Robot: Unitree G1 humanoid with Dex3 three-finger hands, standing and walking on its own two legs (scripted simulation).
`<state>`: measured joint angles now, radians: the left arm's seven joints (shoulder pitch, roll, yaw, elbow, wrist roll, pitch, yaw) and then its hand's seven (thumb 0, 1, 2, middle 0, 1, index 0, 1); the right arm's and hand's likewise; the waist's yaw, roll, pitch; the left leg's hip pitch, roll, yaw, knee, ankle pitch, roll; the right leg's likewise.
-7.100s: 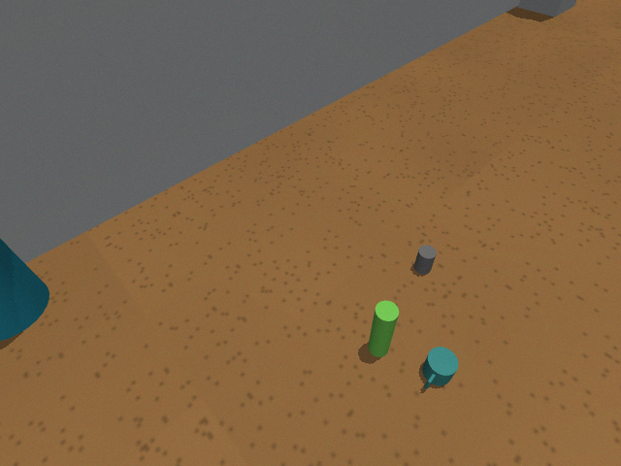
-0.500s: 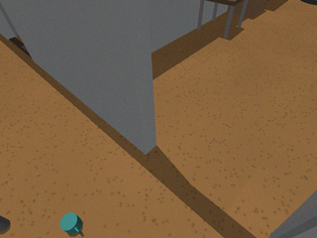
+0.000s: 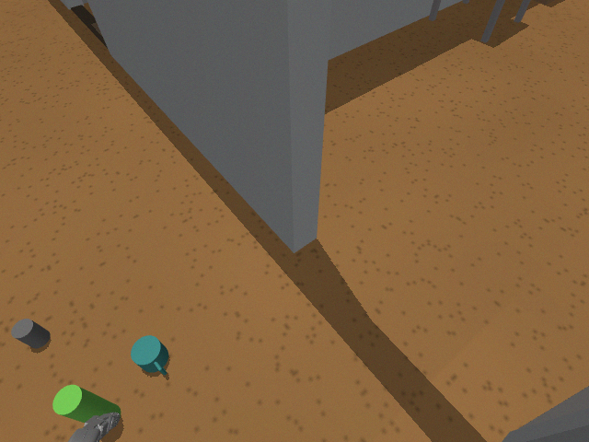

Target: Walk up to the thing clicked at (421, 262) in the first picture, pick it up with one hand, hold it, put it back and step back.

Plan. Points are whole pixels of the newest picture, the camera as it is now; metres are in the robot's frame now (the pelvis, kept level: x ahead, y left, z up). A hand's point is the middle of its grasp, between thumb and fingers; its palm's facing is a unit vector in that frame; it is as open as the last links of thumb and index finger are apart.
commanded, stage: walk up
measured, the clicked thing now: (31, 333) +0.56 +0.91 -0.72
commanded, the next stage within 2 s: none
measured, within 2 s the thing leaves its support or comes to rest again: neither
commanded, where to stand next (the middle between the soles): +0.05 +0.00 m, yaw +118 degrees
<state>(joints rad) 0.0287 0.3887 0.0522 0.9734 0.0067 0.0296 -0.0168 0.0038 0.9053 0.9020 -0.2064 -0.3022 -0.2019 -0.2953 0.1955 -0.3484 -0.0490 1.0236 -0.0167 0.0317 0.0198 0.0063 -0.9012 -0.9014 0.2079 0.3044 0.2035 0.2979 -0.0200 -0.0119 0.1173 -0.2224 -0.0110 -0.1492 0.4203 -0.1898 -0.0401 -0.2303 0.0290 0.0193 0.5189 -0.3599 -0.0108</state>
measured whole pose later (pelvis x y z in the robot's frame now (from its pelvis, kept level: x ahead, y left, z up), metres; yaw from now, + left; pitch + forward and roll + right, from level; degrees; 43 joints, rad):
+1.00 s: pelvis +0.03 -0.09 +0.00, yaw +51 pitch -2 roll +1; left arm 0.22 0.39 0.08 0.78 0.04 0.00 -0.02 0.01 0.90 0.90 -0.21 -0.30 -0.20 -0.30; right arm 0.29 -0.43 -0.07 0.71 -0.03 0.07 0.09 0.01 -0.90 -0.90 0.20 0.30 0.20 0.30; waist 0.04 0.03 0.07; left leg -0.48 0.01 -0.07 0.96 -0.27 -0.02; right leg -0.17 -0.04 -0.16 0.46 -0.26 -0.04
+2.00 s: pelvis +0.10 -0.07 -0.02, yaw +98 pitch -2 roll +2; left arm 0.24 0.45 0.08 0.71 0.04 0.01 -0.03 0.00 0.90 0.90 -0.21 -0.30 -0.21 -0.30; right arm 0.34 -0.44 -0.07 0.78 -0.02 0.05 0.04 0.01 -0.90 -0.90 0.21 0.30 0.20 0.30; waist 0.05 0.00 0.12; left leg -0.40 0.03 -0.01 0.87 -0.45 -0.04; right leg -0.37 -0.19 -0.23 0.68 -0.26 -0.03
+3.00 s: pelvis +0.08 -0.05 -0.02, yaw +120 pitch -1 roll +0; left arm 0.23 0.41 0.03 0.90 0.00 0.03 -0.01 0.00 0.91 0.90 -0.21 -0.30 -0.20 -0.30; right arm 0.20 -0.38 -0.01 0.90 -0.01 -0.04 -0.01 0.01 -0.90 -0.90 0.21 0.30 0.20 0.30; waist 0.01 -0.05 0.10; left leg -0.35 -0.02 -0.04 0.71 -0.33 0.00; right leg -0.33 -0.08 -0.01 0.75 -0.47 -0.02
